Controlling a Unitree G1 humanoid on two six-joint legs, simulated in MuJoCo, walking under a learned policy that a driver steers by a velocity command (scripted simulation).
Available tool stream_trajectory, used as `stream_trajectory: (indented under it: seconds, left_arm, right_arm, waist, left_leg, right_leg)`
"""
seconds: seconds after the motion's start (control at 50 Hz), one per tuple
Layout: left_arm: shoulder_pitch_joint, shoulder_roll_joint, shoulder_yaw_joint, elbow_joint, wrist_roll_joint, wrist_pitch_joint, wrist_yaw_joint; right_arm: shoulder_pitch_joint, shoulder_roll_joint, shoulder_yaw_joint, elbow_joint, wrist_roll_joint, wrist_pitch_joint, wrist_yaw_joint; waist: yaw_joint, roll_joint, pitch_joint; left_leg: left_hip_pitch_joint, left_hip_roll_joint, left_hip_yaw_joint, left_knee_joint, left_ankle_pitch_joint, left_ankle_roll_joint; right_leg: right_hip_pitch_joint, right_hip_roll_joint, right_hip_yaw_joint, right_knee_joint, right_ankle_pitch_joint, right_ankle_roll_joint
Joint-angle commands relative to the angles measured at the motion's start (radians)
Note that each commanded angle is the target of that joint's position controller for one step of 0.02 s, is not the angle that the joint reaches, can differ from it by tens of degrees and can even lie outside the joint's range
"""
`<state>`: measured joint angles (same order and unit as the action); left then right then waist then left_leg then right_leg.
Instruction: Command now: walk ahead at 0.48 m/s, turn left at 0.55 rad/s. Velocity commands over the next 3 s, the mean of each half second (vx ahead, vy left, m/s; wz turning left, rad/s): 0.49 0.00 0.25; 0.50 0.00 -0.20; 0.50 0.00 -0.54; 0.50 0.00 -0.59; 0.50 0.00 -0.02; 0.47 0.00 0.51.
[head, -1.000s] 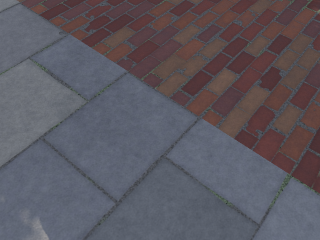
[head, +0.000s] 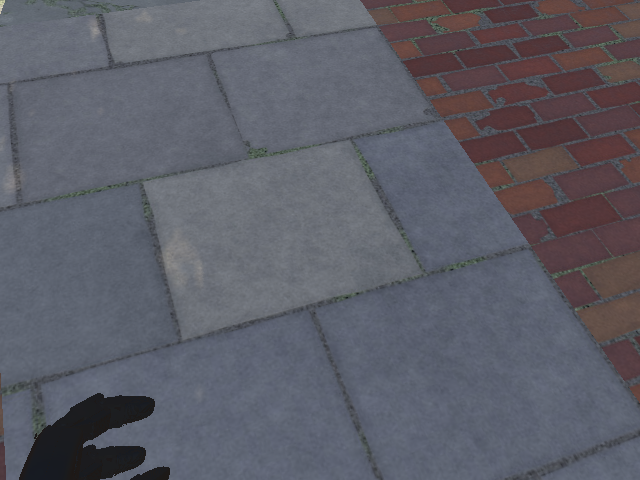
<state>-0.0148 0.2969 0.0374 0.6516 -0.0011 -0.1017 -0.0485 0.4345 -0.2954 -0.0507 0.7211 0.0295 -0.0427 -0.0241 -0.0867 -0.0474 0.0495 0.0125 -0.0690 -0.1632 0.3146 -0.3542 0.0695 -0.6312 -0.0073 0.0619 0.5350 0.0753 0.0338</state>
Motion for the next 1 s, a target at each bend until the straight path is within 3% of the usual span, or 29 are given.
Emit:
stream_trajectory:
  seconds: [0.02, 0.06, 0.08, 0.1, 0.12, 0.14, 0.16, 0.18, 0.2, 0.22, 0.24, 0.28, 0.34, 0.4, 0.46, 0.52, 0.56, 0.58, 0.6, 0.62, 0.64, 0.66, 0.68, 0.7, 0.72, 0.76, 0.8, 0.9, 1.0]
  left_arm:
    - [-0.087, 0.106, 0.032, -0.088, -0.006, -0.026, -0.003]
    - [0.011, 0.134, 0.05, -0.064, -0.002, -0.029, 0.003]
    - [0.125, 0.161, 0.066, -0.038, 0.001, -0.029, 0.011]
    - [0.288, 0.194, 0.074, -0.021, 0.016, -0.026, 0.018]
    - [0.404, 0.265, 0.095, 0.021, 0.024, -0.016, 0.016]
    - [0.424, 0.178, 0.076, 0.035, -0.002, -0.016, 0.006]
    - [0.346, 0.128, 0.061, 0.026, -0.012, -0.011, 0.014]
    - [0.283, 0.111, 0.054, 0.02, -0.004, -0.004, 0.02]
    - [0.249, 0.097, 0.047, 0.028, 0.006, 0.0, 0.022]
    - [0.234, 0.083, 0.041, 0.031, 0.018, -0.005, 0.025]
    - [0.228, 0.075, 0.039, 0.036, 0.017, -0.007, 0.026]
    - [0.239, 0.084, 0.04, 0.056, 0.001, -0.015, 0.027]
    - [0.263, 0.131, 0.05, 0.078, -0.01, -0.015, 0.031]
    - [0.289, 0.153, 0.052, 0.093, -0.018, -0.005, 0.033]
    - [0.365, 0.173, 0.053, 0.124, -0.026, 0.008, 0.032]
    - [0.4, 0.189, 0.056, 0.148, -0.029, 0.029, 0.036]
    - [0.384, 0.203, 0.057, 0.152, -0.029, 0.043, 0.042]
    - [0.385, 0.186, 0.049, 0.152, -0.026, 0.047, 0.045]
    - [0.375, 0.141, 0.027, 0.128, -0.006, 0.044, 0.048]
    - [0.473, 0.03, -0.008, 0.091, 0.0, 0.026, 0.047]
    - [0.443, 0.1, 0.006, 0.107, -0.02, 0.01, 0.043]
    - [0.372, 0.156, 0.025, 0.085, -0.047, 0.003, 0.037]
    - [0.32, 0.149, 0.023, 0.076, -0.048, 0.002, 0.037]
    - [0.293, 0.137, 0.025, 0.072, -0.033, 0.007, 0.037]
    - [0.305, 0.13, 0.03, 0.077, -0.028, 0.02, 0.038]
    - [0.342, 0.087, 0.023, 0.093, -0.029, 0.047, 0.037]
    - [0.314, 0.074, 0.023, 0.08, -0.026, 0.06, 0.042]
    - [0.18, 0.045, 0.013, 0.037, -0.019, 0.051, 0.023]
    - [0.034, 0.039, 0.006, -0.041, -0.018, 0.05, -0.006]
  right_arm:
    - [-0.001, -0.181, -0.057, -0.027, 0.001, -0.004, -0.014]
    - [-0.006, -0.171, -0.057, -0.019, -0.009, 0.005, -0.012]
    - [-0.018, -0.155, -0.049, -0.022, -0.014, 0.008, -0.008]
    - [-0.032, -0.119, -0.032, -0.046, -0.029, 0.011, -0.004]
    - [0.146, -0.011, -0.002, -0.04, -0.013, 0.002, 0.002]
    - [0.155, -0.075, -0.006, -0.018, 0.009, -0.008, 0.004]
    - [0.02, -0.15, -0.027, -0.038, 0.023, -0.012, 0.006]
    - [-0.082, -0.158, -0.025, -0.064, 0.013, -0.016, 0.004]
    - [-0.148, -0.144, -0.024, -0.083, -0.006, -0.022, 0.006]
    - [-0.147, -0.13, -0.026, -0.086, -0.014, -0.023, 0.01]
    - [-0.127, -0.107, -0.021, -0.077, -0.012, -0.02, 0.014]
    - [-0.118, -0.066, -0.008, -0.071, -0.014, -0.015, 0.017]
    - [-0.216, -0.041, 0.01, -0.103, -0.031, -0.022, 0.022]
    - [-0.321, -0.031, 0.019, -0.122, -0.026, -0.037, 0.035]
    - [-0.414, -0.04, 0.018, -0.147, -0.014, -0.044, 0.048]
    - [-0.457, -0.064, 0.007, -0.171, -0.01, -0.048, 0.06]
    - [-0.376, -0.095, -0.011, -0.153, -0.014, -0.049, 0.062]
    - [-0.248, -0.134, -0.034, -0.114, -0.018, -0.047, 0.055]
    - [-0.072, -0.197, -0.057, -0.081, -0.026, -0.042, 0.044]
    - [0.001, -0.3, -0.078, -0.066, -0.038, -0.034, 0.04]
    - [0.014, -0.206, -0.056, -0.068, -0.025, -0.033, 0.043]
    - [-0.048, -0.161, -0.04, -0.067, -0.025, -0.035, 0.042]
    - [-0.105, -0.132, -0.031, -0.071, -0.028, -0.037, 0.043]
    - [-0.155, -0.105, -0.024, -0.067, -0.033, -0.041, 0.046]
    - [-0.19, -0.082, -0.018, -0.066, -0.04, -0.05, 0.047]
    - [-0.213, -0.083, -0.023, -0.05, -0.041, -0.068, 0.047]
    - [-0.216, -0.098, -0.031, -0.029, -0.046, -0.081, 0.042]
    - [-0.199, -0.128, -0.038, 0.009, -0.042, -0.078, 0.026]
    - [-0.113, -0.166, -0.053, 0.061, -0.021, -0.049, 0.018]
  waist:
    - [0.035, 0.163, 0.019]
    - [0.074, 0.195, -0.042]
    - [0.137, 0.194, -0.129]
    - [0.21, 0.156, -0.281]
    - [0.148, -0.17, -0.467]
    - [0.163, -0.213, -0.468]
    - [0.177, -0.107, -0.274]
    - [0.165, -0.008, -0.165]
    - [0.141, 0.028, -0.078]
    - [0.108, 0.007, -0.064]
    - [0.089, -0.015, -0.06]
    - [0.074, -0.03, -0.048]
    - [0.096, -0.011, -0.014]
    - [0.134, -0.002, 0.003]
    - [0.172, -0.007, 0.009]
    - [0.165, -0.017, 0.014]
    - [0.1, -0.025, -0.034]
    - [0.035, -0.01, -0.118]
    - [-0.042, 0.043, -0.253]
    - [0.001, 0.292, -0.373]
    - [-0.032, 0.264, -0.398]
    - [-0.024, 0.212, -0.249]
    - [0.001, 0.157, -0.173]
    - [0.028, 0.129, -0.111]
    - [0.06, 0.144, -0.086]
    - [0.091, 0.148, -0.07]
    - [0.098, 0.124, -0.035]
    - [0.056, 0.096, 0.008]
    - [0.005, 0.077, 0.051]
  left_leg:
    - [-0.053, 0.256, -0.176, -0.029, 0.413, 0.098]
    - [-0.005, 0.246, -0.163, 0.082, 0.673, 0.078]
    - [-0.024, 0.198, -0.123, 0.231, 0.796, 0.052]
    - [-0.18, 0.149, -0.109, 0.475, 0.657, 0.023]
    - [-0.56, -0.019, -0.037, 0.885, 0.034, -0.062]
    - [-0.676, -0.016, -0.074, 1.02, -0.206, -0.068]
    - [-0.738, 0.039, -0.055, 1.056, -0.139, -0.066]
    - [-0.719, 0.083, -0.007, 1.023, -0.07, -0.059]
    - [-0.702, 0.112, 0.014, 0.964, -0.031, -0.055]
    - [-0.65, 0.146, 0.016, 0.913, 0.002, -0.049]
    - [-0.615, 0.158, 0.026, 0.875, 0.014, -0.049]
    - [-0.609, 0.174, 0.054, 0.791, 0.017, -0.058]
    - [-0.637, 0.193, 0.084, 0.607, 0.147, -0.078]
    - [-0.58, 0.168, 0.122, 0.398, 0.326, -0.083]
    - [-0.545, 0.141, 0.14, 0.288, 0.398, -0.082]
    - [-0.543, 0.122, 0.142, 0.217, 0.322, -0.049]
    - [-0.409, 0.088, 0.173, 0.164, 0.278, -0.014]
    - [-0.221, 0.067, 0.193, 0.143, 0.279, 0.015]
    - [0.054, 0.193, 0.063, 0.182, 0.291, 0.072]
    - [0.37, 0.439, -0.405, 0.11, 0.116, 0.226]
    - [0.364, 0.467, -0.562, 0.012, 0.012, 0.243]
    - [0.254, 0.44, -0.403, 0.0, 0.029, 0.201]
    - [0.133, 0.394, -0.271, -0.017, 0.105, 0.172]
    - [0.025, 0.357, -0.187, -0.054, 0.168, 0.158]
    - [-0.054, 0.329, -0.119, -0.089, 0.225, 0.143]
    - [-0.143, 0.318, -0.031, -0.146, 0.307, 0.149]
    - [-0.167, 0.317, 0.048, -0.181, 0.366, 0.151]
    - [-0.134, 0.281, 0.222, -0.204, 0.425, 0.109]
    - [0.03, 0.338, 0.277, -0.157, 0.477, 0.089]
  right_leg:
    - [0.096, 0.014, -0.001, -0.048, -0.008, -0.03]
    - [0.228, 0.038, -0.046, -0.049, -0.094, -0.066]
    - [0.401, 0.038, -0.073, -0.069, -0.069, -0.1]
    - [0.703, -0.083, 0.041, -0.004, -0.076, -0.164]
    - [1.105, -0.341, 0.526, -0.047, -0.281, -0.346]
    - [1.089, -0.385, 0.761, -0.211, -0.485, -0.354]
    - [0.931, -0.351, 0.617, -0.245, -0.548, -0.312]
    - [0.769, -0.312, 0.485, -0.262, -0.475, -0.284]
    - [0.628, -0.277, 0.395, -0.288, -0.361, -0.281]
    - [0.55, -0.247, 0.333, -0.31, -0.283, -0.273]
    - [0.512, -0.224, 0.293, -0.333, -0.244, -0.273]
    - [0.471, -0.218, 0.228, -0.373, -0.178, -0.291]
    - [0.454, -0.21, 0.143, -0.416, -0.119, -0.296]
    - [0.446, -0.168, 0.048, -0.416, -0.078, -0.258]
    - [0.5, -0.188, 0.038, -0.393, -0.072, -0.238]
    - [0.605, -0.234, 0.055, -0.341, -0.024, -0.214]
    - [0.635, -0.227, 0.029, -0.223, 0.169, -0.184]
    - [0.599, -0.182, -0.013, -0.061, 0.281, -0.159]
    - [0.439, -0.137, -0.053, 0.201, 0.138, -0.12]
    - [0.044, 0.033, -0.097, 0.577, -0.4, -0.045]
    - [-0.079, 0.027, 0.041, 0.713, -0.643, -0.048]
    - [-0.149, -0.024, 0.05, 0.749, -0.581, -0.058]
    - [-0.129, -0.068, 0.028, 0.716, -0.498, -0.06]
    - [-0.105, -0.095, 0.023, 0.66, -0.437, -0.053]
    - [-0.047, -0.12, 0.033, 0.624, -0.389, -0.048]
    - [0.017, -0.122, 0.034, 0.604, -0.34, -0.027]
    - [-0.015, -0.119, 0.051, 0.552, -0.273, -0.01]
    - [-0.013, -0.098, 0.006, 0.254, -0.009, -0.015]
    - [-0.065, -0.083, -0.053, 0.104, -0.047, -0.062]
